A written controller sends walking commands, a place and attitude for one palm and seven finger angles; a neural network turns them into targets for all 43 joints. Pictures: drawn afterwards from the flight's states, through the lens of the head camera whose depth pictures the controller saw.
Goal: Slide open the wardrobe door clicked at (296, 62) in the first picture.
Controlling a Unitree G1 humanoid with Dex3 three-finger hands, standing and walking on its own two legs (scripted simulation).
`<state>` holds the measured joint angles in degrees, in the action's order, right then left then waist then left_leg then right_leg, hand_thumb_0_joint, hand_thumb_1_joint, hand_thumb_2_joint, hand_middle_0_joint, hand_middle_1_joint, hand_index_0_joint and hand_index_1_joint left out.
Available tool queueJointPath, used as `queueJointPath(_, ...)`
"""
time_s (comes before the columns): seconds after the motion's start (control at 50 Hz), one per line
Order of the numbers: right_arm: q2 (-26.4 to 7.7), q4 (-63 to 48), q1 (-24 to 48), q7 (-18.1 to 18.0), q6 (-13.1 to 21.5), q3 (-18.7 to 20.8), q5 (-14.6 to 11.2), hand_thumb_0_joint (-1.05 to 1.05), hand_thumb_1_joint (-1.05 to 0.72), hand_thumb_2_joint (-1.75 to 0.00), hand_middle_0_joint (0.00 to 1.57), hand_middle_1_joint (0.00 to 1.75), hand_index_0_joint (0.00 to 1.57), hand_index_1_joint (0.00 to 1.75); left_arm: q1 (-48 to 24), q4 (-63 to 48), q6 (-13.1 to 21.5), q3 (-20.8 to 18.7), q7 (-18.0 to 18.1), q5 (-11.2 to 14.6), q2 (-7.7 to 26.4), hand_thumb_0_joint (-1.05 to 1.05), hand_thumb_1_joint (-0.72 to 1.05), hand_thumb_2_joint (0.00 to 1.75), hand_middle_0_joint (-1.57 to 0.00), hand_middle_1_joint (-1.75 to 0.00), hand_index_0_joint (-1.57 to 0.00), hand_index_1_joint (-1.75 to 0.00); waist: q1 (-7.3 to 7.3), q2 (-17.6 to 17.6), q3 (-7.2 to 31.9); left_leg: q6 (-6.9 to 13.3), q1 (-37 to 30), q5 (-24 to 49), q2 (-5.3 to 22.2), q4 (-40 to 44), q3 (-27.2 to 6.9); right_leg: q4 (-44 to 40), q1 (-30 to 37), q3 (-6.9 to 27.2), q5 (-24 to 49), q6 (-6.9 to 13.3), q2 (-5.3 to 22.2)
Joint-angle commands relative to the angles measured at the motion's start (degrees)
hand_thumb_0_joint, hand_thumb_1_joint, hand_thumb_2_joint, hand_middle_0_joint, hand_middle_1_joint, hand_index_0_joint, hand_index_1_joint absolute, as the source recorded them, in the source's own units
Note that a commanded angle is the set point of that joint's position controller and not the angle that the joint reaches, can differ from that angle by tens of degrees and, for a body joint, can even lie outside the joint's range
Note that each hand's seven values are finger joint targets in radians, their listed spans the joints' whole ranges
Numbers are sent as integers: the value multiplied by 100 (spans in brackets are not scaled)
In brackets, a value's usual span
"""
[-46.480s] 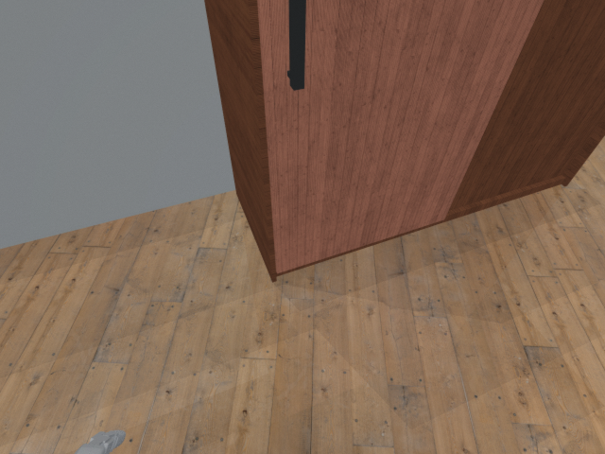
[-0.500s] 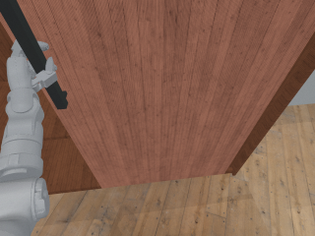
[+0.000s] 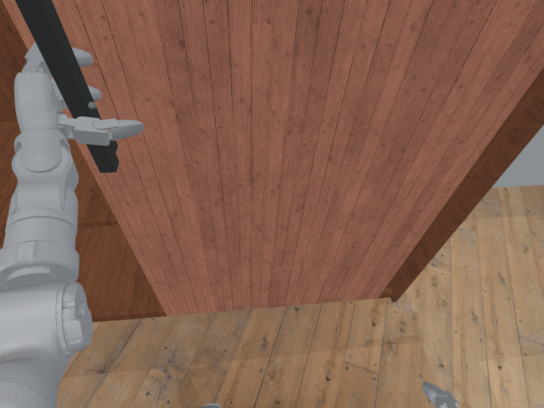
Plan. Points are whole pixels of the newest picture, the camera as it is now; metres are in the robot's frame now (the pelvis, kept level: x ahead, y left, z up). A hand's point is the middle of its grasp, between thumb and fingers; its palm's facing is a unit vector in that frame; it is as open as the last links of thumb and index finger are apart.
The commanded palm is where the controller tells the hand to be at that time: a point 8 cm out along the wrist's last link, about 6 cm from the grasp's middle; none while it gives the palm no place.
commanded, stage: loosen the grip on the handle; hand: left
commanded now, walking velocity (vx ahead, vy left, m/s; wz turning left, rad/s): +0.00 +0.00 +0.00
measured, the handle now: (78, 81) +0.49 +0.30 +0.22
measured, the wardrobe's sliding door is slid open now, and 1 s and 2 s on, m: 0.69 0.69 0.69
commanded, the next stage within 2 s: slip the hand off the handle in 0.22 s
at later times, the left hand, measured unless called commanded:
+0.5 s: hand (88, 104) +0.45 +0.28 +0.21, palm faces +0.36 -0.92 -0.17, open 14.1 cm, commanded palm +0.41 +0.34 +0.21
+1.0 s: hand (13, 103) +0.44 +0.37 +0.21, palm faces +0.39 -0.90 -0.21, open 14.7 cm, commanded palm +0.39 +0.39 +0.21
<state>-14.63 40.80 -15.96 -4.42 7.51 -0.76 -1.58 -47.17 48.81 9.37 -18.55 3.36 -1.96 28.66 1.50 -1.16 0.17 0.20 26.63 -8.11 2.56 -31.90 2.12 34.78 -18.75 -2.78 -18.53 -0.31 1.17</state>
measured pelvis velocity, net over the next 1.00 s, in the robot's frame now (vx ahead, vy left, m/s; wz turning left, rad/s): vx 0.04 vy -0.01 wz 0.00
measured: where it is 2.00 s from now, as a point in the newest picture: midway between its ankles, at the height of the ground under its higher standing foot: outside the picture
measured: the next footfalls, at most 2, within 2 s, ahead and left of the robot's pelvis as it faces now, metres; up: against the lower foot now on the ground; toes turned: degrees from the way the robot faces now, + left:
none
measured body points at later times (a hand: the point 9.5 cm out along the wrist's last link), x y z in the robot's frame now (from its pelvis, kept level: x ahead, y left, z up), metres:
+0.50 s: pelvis +0.04 -0.01 +0.00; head +0.05 -0.01 +0.45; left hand +0.43 +0.32 +0.22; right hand +0.15 -0.28 -0.10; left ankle +0.09 +0.12 -0.73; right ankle +0.00 -0.12 -0.73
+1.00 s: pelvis +0.04 -0.01 +0.00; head +0.08 +0.00 +0.45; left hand +0.41 +0.41 +0.22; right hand +0.09 -0.30 -0.11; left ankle +0.09 +0.12 -0.73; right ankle +0.00 -0.12 -0.73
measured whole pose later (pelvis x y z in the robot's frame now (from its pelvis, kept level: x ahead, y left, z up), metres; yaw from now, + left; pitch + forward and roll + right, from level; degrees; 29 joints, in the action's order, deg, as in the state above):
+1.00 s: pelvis +0.04 -0.01 +0.00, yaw +0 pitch +7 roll -2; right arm -16.9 41.4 -20.9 -8.5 2.9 -0.4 -3.0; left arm -41.2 51.8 8.3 -31.2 -16.6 3.7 45.3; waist 1.3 0.6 2.2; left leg -0.9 30.5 -12.4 4.1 -35.8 0.6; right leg 33.8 -20.2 -3.5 -20.7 0.4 -0.7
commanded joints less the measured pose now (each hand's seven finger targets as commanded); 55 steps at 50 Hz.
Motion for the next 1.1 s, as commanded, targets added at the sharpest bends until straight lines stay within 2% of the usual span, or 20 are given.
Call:
queueJointPath(0.0, -959, -543, 69, -106, 291, 314, 15, 0, -90, -90, 20, 30, 20, 30, -2971, -1334, 316, -25, -12, -4, 1347, 0, -55, 20, -33, -125, -33, -125, 187, 553, 1688, 163, -1757, -1670, -109, 484, -414, -787, -881, 92, -329, 166, -164)
queueJointPath(0.02, -1057, -531, -9, -136, 234, 344, 34, 0, -90, -90, 20, 30, 20, 30, -2445, -1281, 273, -959, 16, -122, 2550, 0, -55, 20, -32, -123, -32, -123, -65, 523, 1880, 180, -1626, -1445, -92, 473, -363, -824, -571, 157, -323, 171, -145)
queueJointPath(0.04, -962, -678, 135, -145, 201, 257, 15, 0, -90, -90, 20, 30, 20, 30, -2610, -1549, 223, -381, -59, -161, 2081, 0, -55, 20, -30, -122, -30, -122, 71, 693, 1836, 212, -1603, -1246, -135, 433, -241, -819, -554, 172, -217, 152, -125)
queueJointPath(0.08, -902, -609, 80, -162, 216, 270, 0, 0, -90, -90, 20, 30, 20, 30, -2666, -1580, 153, -236, -140, -38, 1753, 0, -55, 20, -28, -118, -28, -118, 140, 507, 1686, 220, -1640, -1071, -103, 366, -248, -837, -625, 130, -34, 143, -145)
queueJointPath(0.18, -913, -582, 6, -223, 210, 296, -49, 0, -90, -90, 20, 30, 20, 30, -2142, -1893, -80, -408, -324, 425, 1580, 0, -55, 20, -25, -115, -25, -115, 70, 348, 1713, 239, -1818, -234, -109, 200, -177, -868, -492, 127, 578, 112, -188)
queueJointPath(0.26, -911, -623, -17, -219, 148, 313, -34, 0, -90, -90, 20, 30, 20, 30, -1589, -2169, -190, -820, -341, 432, 1913, 0, -55, 20, -25, -115, -25, -115, -72, 253, 1828, 254, -1766, 385, -142, 112, -107, -765, -216, 121, 1117, 103, -192)
queueJointPath(0.28, -882, -663, 24, -212, 129, 304, -49, 0, -90, -90, 20, 30, 20, 30, -1520, -2306, -214, -713, -349, 418, 1789, 0, -55, 20, -25, -115, -25, -115, -59, 339, 1795, 249, -1805, 425, -148, 105, -87, -755, -261, 111, 1148, 102, -189)
queueJointPath(0.34, -893, -650, -21, -238, 73, 300, -38, 0, -90, -90, 20, 30, 20, 30, -1535, -2314, -278, -1167, -313, 351, 2347, 0, -55, 20, -25, -115, -25, -115, -88, 342, 1741, 258, -1724, 544, -142, 83, -74, -736, -171, 135, 1290, 96, -193)
queueJointPath(0.38, -878, -733, 57, -253, 30, 298, -52, 0, -90, -90, 20, 30, 20, 30, -1342, -2453, -325, -1176, -360, 388, 2311, 0, -55, 20, -25, -115, -25, -115, -101, 351, 1808, 258, -1704, 560, -166, 76, -18, -722, -114, 154, 1366, 72, -180)
queueJointPath(0.44, -884, -754, 24, -289, -41, 281, -71, 0, -90, -90, 20, 30, 20, 30, -1085, -2235, -413, -1506, -445, 444, 2654, 0, -55, 20, -25, -115, -25, -115, -164, 222, 1705, 258, -1493, 609, -164, 65, 21, -712, 45, 188, 1557, 44, -166)
queueJointPath(0.48, -875, -781, 61, -314, -67, 279, -77, 0, -90, -90, 20, 30, 20, 30, -1239, -2205, -449, -1485, -519, 443, 2703, 0, -55, 20, -25, -115, -25, -115, -107, 320, 1653, 258, -1475, 536, -173, 40, 50, -727, -49, 216, 1509, 20, -154)
queueJointPath(0.6, -896, -883, 0, -368, -203, 287, -95, 0, -90, -90, 20, 30, 20, 30, -854, -2048, -426, -1931, -703, 505, 3276, 0, -55, 20, -25, -115, -25, -115, -245, 269, 1835, 266, -1260, 789, -193, -69, 136, -625, 309, 287, 2087, -28, -101)
queueJointPath(0.74, -981, -816, -239, -390, -255, 303, -98, 0, -90, -90, 20, 30, 20, 30, -1148, -1575, -124, -1910, -1213, 350, 3653, 0, -55, 20, -25, -115, -25, -115, 9, 483, 1739, 312, -1200, 573, -189, -152, 123, -646, -73, 345, 1843, -63, -157)
queueJointPath(0.8, -1019, -698, -354, -447, -237, 310, -109, 0, -90, -90, 20, 30, 20, 30, -1665, -1355, 114, -1466, -1582, 439, 3362, 0, -55, 20, -25, -115, -25, -115, 241, 672, 1634, 334, -1365, 421, -180, -229, 86, -746, -444, 349, 1528, -44, -194)
queueJointPath(0.82, -1066, -619, -447, -462, -235, 335, -102, 0, -90, -90, 20, 30, 20, 30, -1737, -1243, 180, -1608, -1687, 462, 3592, 0, -55, 20, -25, -115, -25, -115, 225, 696, 1814, 329, -1419, 419, -169, -237, 34, -743, -464, 342, 1449, -36, -221)
queueJointPath(0.88, -1098, -513, -551, -502, -240, 318, -131, 0, -90, -90, 20, 30, 20, 30, -1850, -674, 230, -1360, -1986, 551, 3446, 0, -55, 20, -25, -115, -25, -115, 286, 709, 1602, 316, -1424, 212, -163, -221, -73, -801, -802, 273, 1065, 7, -251)
queueJointPath(0.9, -1083, -547, -567, -505, -211, 318, -120, 0, -90, -90, 20, 30, 20, 30, -1804, -788, 285, -1230, -2061, 644, 3233, 0, -55, 20, -25, -115, -25, -115, 255, 760, 1687, 336, -1498, 256, -189, -232, -81, -808, -768, 255, 1077, 32, -257)
queueJointPath(0.94, -1089, -560, -562, -482, -214, 346, -119, 0, -90, -90, 20, 30, 20, 30, -1613, -966, 309, -1228, -2120, 701, 3191, 0, -55, 20, -25, -115, -25, -115, 151, 969, 1942, 307, -1771, 422, -167, -208, -163, -750, -798, 183, 1058, 82, -292)
queueJointPath(1.0, -1076, -790, -467, -407, -180, 370, -102, 0, -90, -90, 20, 30, 20, 30, -669, -1780, 336, -1482, -2004, 909, 3062, 0, -55, 20, -25, -115, -25, -115, -160, 1125, 2415, 289, -2130, 931, -167, -194, -241, -605, -535, 61, 1291, 170, -356)
queueJointPath(1.08, -1033, -1039, -166, -297, -128, 360, -126, 0, -90, -90, 20, 30, 20, 30, 371, -2714, 101, -2175, -1683, 1204, 3164, 0, -55, 20, -25, -115, -25, -115, -418, 744, 2287, 276, -1913, 1058, -140, -80, -219, -536, -191, -5, 1506, 128, -355)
